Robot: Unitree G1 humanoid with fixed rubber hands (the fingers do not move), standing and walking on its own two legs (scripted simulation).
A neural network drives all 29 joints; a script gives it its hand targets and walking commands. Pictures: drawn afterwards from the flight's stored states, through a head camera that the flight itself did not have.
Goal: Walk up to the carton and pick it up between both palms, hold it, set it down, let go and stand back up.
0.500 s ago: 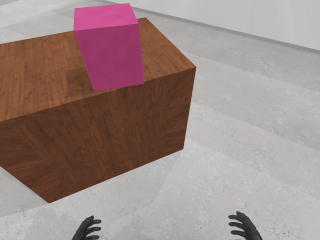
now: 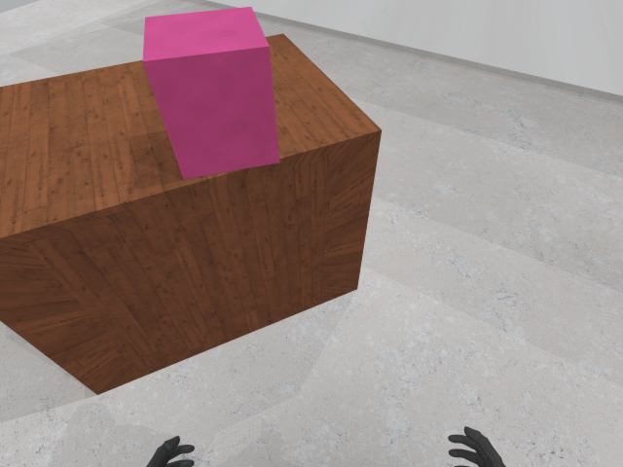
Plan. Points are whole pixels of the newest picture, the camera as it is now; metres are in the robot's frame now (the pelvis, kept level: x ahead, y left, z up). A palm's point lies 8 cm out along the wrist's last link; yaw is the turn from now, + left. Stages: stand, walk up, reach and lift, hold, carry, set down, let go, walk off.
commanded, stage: stand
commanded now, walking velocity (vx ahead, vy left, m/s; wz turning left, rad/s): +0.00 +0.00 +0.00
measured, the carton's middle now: (216, 94) +0.80 +0.21 +0.07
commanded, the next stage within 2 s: walk up in 1.20 s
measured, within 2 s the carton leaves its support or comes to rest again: neither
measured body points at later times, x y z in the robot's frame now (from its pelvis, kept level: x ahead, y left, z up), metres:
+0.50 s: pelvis +0.00 +0.00 +0.00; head +0.01 -0.01 +0.45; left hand +0.11 +0.23 -0.12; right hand +0.11 -0.23 -0.12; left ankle +0.01 +0.12 -0.73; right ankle +0.01 -0.12 -0.73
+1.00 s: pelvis +0.00 +0.00 +0.01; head +0.01 -0.01 +0.46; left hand +0.06 +0.23 -0.13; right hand +0.07 -0.23 -0.13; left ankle +0.01 +0.12 -0.73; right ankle +0.01 -0.12 -0.73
